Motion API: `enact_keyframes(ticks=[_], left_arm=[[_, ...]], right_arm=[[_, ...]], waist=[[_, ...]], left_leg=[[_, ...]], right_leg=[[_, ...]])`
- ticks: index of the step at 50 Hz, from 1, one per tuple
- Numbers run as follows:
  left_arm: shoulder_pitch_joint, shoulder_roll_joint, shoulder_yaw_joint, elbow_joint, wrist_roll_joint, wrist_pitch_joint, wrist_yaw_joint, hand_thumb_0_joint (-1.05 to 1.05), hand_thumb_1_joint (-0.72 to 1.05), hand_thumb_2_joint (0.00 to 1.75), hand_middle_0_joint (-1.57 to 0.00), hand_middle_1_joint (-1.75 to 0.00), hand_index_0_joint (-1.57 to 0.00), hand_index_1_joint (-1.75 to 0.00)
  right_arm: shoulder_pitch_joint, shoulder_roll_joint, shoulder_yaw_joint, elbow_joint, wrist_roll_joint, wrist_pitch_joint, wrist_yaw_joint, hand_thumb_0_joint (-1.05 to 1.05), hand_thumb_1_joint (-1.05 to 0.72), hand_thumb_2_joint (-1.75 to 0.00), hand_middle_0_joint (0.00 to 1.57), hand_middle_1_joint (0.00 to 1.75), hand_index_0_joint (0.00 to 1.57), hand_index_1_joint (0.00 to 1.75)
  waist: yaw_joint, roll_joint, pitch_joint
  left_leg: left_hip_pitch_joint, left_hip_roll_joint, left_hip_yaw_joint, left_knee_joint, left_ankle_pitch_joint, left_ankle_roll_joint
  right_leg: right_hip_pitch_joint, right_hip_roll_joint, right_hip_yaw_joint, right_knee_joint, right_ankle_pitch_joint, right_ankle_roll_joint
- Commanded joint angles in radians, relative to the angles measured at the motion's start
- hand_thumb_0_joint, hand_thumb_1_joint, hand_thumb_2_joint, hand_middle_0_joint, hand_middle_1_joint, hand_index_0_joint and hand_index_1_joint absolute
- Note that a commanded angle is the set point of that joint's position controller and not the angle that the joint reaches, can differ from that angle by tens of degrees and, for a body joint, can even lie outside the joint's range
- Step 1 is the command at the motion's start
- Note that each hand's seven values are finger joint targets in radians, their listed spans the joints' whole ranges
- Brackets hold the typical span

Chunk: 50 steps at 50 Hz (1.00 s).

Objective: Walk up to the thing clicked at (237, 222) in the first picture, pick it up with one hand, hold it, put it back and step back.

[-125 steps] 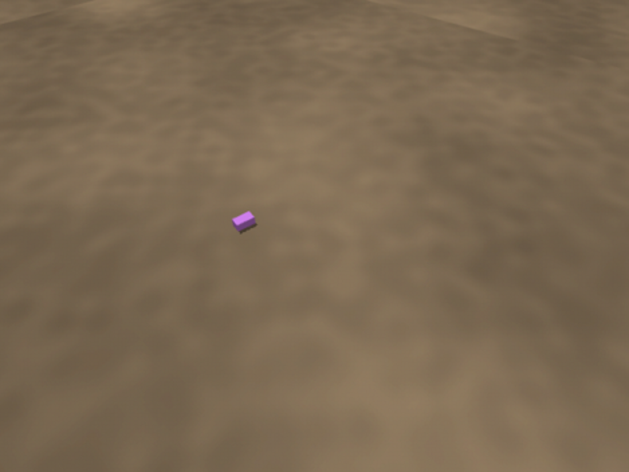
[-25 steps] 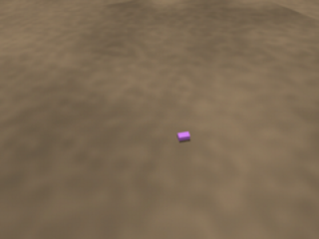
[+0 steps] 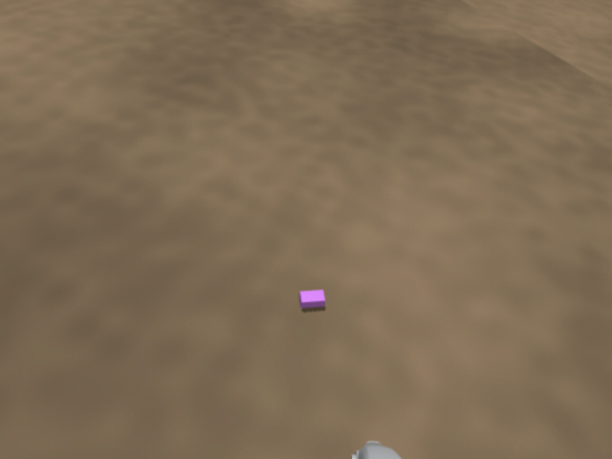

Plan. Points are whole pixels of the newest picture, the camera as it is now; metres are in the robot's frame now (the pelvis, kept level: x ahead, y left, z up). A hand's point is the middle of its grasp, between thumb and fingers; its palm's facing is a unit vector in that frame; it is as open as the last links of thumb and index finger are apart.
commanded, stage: walk up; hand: left
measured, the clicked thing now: (312, 298) +0.80 -0.08 -0.73
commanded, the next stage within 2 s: none
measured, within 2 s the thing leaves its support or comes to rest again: neither
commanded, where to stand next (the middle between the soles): +0.49 -0.34 m, yaw +8 degrees
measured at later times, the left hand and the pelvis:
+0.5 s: hand out of the picture +0.16 +0.14 -0.16, palm faces +0.05 -0.95 -0.31, open 7.4 cm; pelvis +0.16 -0.14 -0.01, yaw +5 degrees
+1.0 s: hand (320, 367) +0.30 -0.02 -0.12, palm faces +0.11 -0.91 -0.39, open 7.4 cm; pelvis +0.29 -0.31 +0.00, yaw +6 degrees
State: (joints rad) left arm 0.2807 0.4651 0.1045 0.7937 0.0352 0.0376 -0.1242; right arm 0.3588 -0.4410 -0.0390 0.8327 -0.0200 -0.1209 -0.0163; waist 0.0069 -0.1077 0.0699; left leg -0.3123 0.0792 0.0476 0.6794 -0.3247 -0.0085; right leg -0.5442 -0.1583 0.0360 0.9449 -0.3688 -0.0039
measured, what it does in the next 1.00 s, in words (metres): steps to the right: right foot, then left foot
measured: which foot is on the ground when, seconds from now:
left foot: down 0.00-0.10, up 0.12-0.40, down 0.42-0.80, up 0.82-1.00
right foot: up 0.00-0.08, down 0.10-0.44, up 0.46-0.78, down 0.80-1.00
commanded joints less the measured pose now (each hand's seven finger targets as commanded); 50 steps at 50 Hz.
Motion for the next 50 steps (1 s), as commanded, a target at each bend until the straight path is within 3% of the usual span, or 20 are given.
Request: enact_keyframes(ticks=[1,4,5,6,7,11,16,19,20,21,22,23,28,34,39,40,41,42,45,50], left_arm=[[0.022,0.18,0.072,-0.061,0.004,-0.024,0.002,0.0,0.9,0.9,-0.2,-0.3,-0.2,-0.3],[0.178,0.21,0.1,0.008,0.014,-0.039,0.019,0.0,0.9,0.9,-0.2,-0.3,-0.2,-0.3],[0.273,0.295,0.124,0.027,0.031,-0.051,0.033,0.0,0.9,0.9,-0.2,-0.3,-0.2,-0.3],[0.192,0.352,0.111,-0.027,0.02,-0.064,0.042,0.0,0.9,0.9,-0.2,-0.3,-0.2,-0.3],[0.084,0.359,0.106,-0.062,0.0,-0.064,0.047,0.0,0.9,0.9,-0.2,-0.3,-0.2,-0.3],[0.011,0.246,0.074,-0.055,-0.006,-0.074,0.063,0.0,0.9,0.9,-0.2,-0.3,-0.2,-0.3],[0.005,0.218,0.052,-0.096,0.005,-0.071,0.058,0.0,0.9,0.9,-0.2,-0.3,-0.2,-0.3],[-0.062,0.188,0.031,-0.132,-0.005,-0.055,0.051,0.0,0.9,0.9,-0.2,-0.3,-0.2,-0.3],[-0.026,0.134,0.009,-0.143,-0.007,-0.054,0.049,0.0,0.9,0.9,-0.2,-0.3,-0.2,-0.3],[0.011,0.074,-0.004,-0.153,-0.005,-0.053,0.048,0.0,0.9,0.9,-0.2,-0.3,-0.2,-0.3],[0.056,0.125,0.016,-0.145,-0.001,-0.034,0.052,0.0,0.9,0.9,-0.2,-0.3,-0.2,-0.3],[0.063,0.236,0.041,-0.119,0.007,-0.016,0.058,0.0,0.9,0.9,-0.2,-0.3,-0.2,-0.3],[0.115,0.201,0.056,-0.051,0.006,-0.011,0.039,0.0,0.9,0.9,-0.2,-0.3,-0.2,-0.3],[0.019,0.176,0.063,-0.069,0.006,0.0,0.005,0.0,0.9,0.9,-0.2,-0.3,-0.2,-0.3],[0.186,0.199,0.094,0.017,0.011,-0.018,0.02,0.0,0.9,0.9,-0.2,-0.3,-0.2,-0.3],[0.275,0.257,0.109,0.044,0.026,-0.029,0.033,0.0,0.9,0.9,-0.2,-0.3,-0.2,-0.3],[0.256,0.336,0.111,0.008,0.025,-0.044,0.045,0.0,0.9,0.9,-0.2,-0.3,-0.2,-0.3],[0.112,0.382,0.104,-0.045,0.012,-0.05,0.054,0.0,0.9,0.9,-0.2,-0.3,-0.2,-0.3],[0.02,0.279,0.077,-0.048,-0.002,-0.065,0.07,0.0,0.9,0.9,-0.2,-0.3,-0.2,-0.3],[0.073,0.222,0.051,-0.036,-0.008,-0.08,0.074,0.0,0.9,0.9,-0.2,-0.3,-0.2,-0.3]], right_arm=[[-0.08,-0.373,-0.125,-0.062,0.003,-0.014,-0.021,0.0,-0.9,-0.9,0.2,0.3,0.2,0.3],[-0.074,-0.279,-0.093,-0.043,-0.009,0.009,-0.029,0.0,-0.9,-0.9,0.2,0.3,0.2,0.3],[-0.072,-0.168,-0.06,-0.053,-0.001,0.016,-0.034,0.0,-0.9,-0.9,0.2,0.3,0.2,0.3],[-0.107,-0.172,-0.056,-0.084,0.024,0.015,-0.048,0.0,-0.9,-0.9,0.2,0.3,0.2,0.3],[-0.109,-0.23,-0.072,-0.066,0.022,0.017,-0.058,0.0,-0.9,-0.9,0.2,0.3,0.2,0.3],[0.007,-0.241,-0.066,0.05,0.025,-0.002,-0.029,0.0,-0.9,-0.9,0.2,0.3,0.2,0.3],[0.004,-0.201,-0.065,0.029,0.024,-0.002,-0.012,0.0,-0.9,-0.9,0.2,0.3,0.2,0.3],[0.14,-0.192,-0.077,0.062,0.021,-0.015,-0.026,0.0,-0.9,-0.9,0.2,0.3,0.2,0.3],[0.202,-0.244,-0.097,0.074,0.012,-0.018,-0.039,0.0,-0.9,-0.9,0.2,0.3,0.2,0.3],[0.254,-0.335,-0.124,0.067,-0.006,-0.018,-0.053,0.0,-0.9,-0.9,0.2,0.3,0.2,0.3],[0.222,-0.392,-0.135,0.012,-0.002,-0.015,-0.066,0.0,-0.9,-0.9,0.2,0.3,0.2,0.3],[0.142,-0.403,-0.139,-0.009,0.035,-0.009,-0.068,0.0,-0.9,-0.9,0.2,0.3,0.2,0.3],[-0.007,-0.304,-0.096,-0.013,0.016,-0.015,-0.051,0.0,-0.9,-0.9,0.2,0.3,0.2,0.3],[-0.027,-0.375,-0.122,-0.007,-0.003,-0.013,-0.033,0.0,-0.9,-0.9,0.2,0.3,0.2,0.3],[-0.101,-0.315,-0.105,0.005,-0.014,0.021,-0.036,0.0,-0.9,-0.9,0.2,0.3,0.2,0.3],[-0.085,-0.222,-0.075,0.004,-0.013,0.032,-0.038,0.0,-0.9,-0.9,0.2,0.3,0.2,0.3],[-0.132,-0.158,-0.049,-0.036,0.008,0.033,-0.045,0.0,-0.9,-0.9,0.2,0.3,0.2,0.3],[-0.143,-0.225,-0.07,-0.035,0.02,0.034,-0.061,0.0,-0.9,-0.9,0.2,0.3,0.2,0.3],[-0.022,-0.27,-0.07,0.069,0.028,0.021,-0.038,0.0,-0.9,-0.9,0.2,0.3,0.2,0.3],[-0.033,-0.217,-0.059,0.06,0.014,0.018,-0.006,0.0,-0.9,-0.9,0.2,0.3,0.2,0.3]], waist=[[0.039,0.302,-0.041],[0.132,0.088,-0.092],[0.195,-0.232,-0.063],[0.157,-0.314,-0.018],[0.105,-0.18,0.019],[0.036,-0.104,0.034],[0.041,-0.09,-0.012],[-0.052,0.016,-0.081],[-0.084,0.132,-0.132],[-0.098,0.324,-0.164],[-0.073,0.249,-0.17],[-0.063,0.137,-0.13],[0.023,0.209,-0.002],[0.001,0.323,-0.001],[0.116,0.151,-0.076],[0.167,-0.121,-0.067],[0.177,-0.306,0.0],[0.115,-0.222,0.051],[0.031,-0.079,0.045],[0.051,-0.069,0.043]], left_leg=[[-0.145,0.18,-0.195,-0.292,-0.272,0.194],[-0.283,0.074,-0.053,0.082,-0.214,0.132],[-0.474,-0.03,0.037,0.473,-0.192,0.08],[-0.624,-0.117,-0.025,0.595,-0.278,0.053],[-0.558,-0.036,-0.129,0.628,-0.222,0.055],[-0.403,0.027,-0.046,0.38,-0.111,0.05],[-0.197,-0.021,0.039,0.126,-0.035,0.048],[0.144,-0.068,0.069,-0.113,0.187,0.052],[0.336,-0.033,-0.025,-0.16,0.158,0.068],[0.45,0.182,-0.399,-0.272,-0.055,0.144],[0.421,0.401,-0.784,-0.39,-0.244,0.239],[0.315,0.446,-0.798,-0.403,-0.305,0.305],[-0.009,0.244,-0.291,-0.347,-0.098,0.232],[-0.083,0.203,-0.194,-0.339,-0.32,0.209],[-0.27,0.12,-0.055,-0.001,-0.357,0.134],[-0.411,0.017,0.057,0.326,-0.365,0.097],[-0.613,-0.101,0.026,0.573,-0.32,0.053],[-0.604,-0.034,-0.123,0.616,-0.235,0.05],[-0.481,0.036,-0.095,0.529,-0.061,0.051],[-0.327,0.007,-0.01,0.263,-0.054,0.027]], right_leg=[[0.161,0.031,-0.076,-0.142,0.022,-0.013],[0.444,0.129,-0.158,-0.294,-0.033,-0.02],[0.505,-0.029,0.158,-0.51,-0.3,-0.066],[0.451,-0.219,0.548,-0.747,-0.342,-0.165],[0.361,-0.256,0.578,-0.771,-0.391,-0.208],[0.321,-0.131,0.207,-0.591,-0.038,-0.238],[0.283,-0.113,0.096,-0.564,0.14,-0.252],[0.15,-0.056,-0.025,-0.369,0.21,-0.201],[0.043,0.001,-0.07,-0.186,0.232,-0.149],[-0.145,0.105,-0.113,0.061,-0.027,-0.092],[-0.249,0.148,-0.004,0.229,-0.158,-0.044],[-0.232,0.088,0.082,0.302,-0.166,-0.031],[-0.072,0.013,0.051,0.201,-0.009,0.001],[0.006,0.02,-0.031,-0.043,0.0,0.008],[0.384,0.125,-0.15,-0.252,-0.04,-0.012],[0.459,0.067,-0.005,-0.424,-0.237,-0.049],[0.387,-0.157,0.503,-0.723,-0.524,-0.13],[0.335,-0.238,0.642,-0.808,-0.537,-0.206],[0.302,-0.134,0.353,-0.653,-0.323,-0.176],[0.301,-0.106,0.172,-0.626,-0.001,-0.219]])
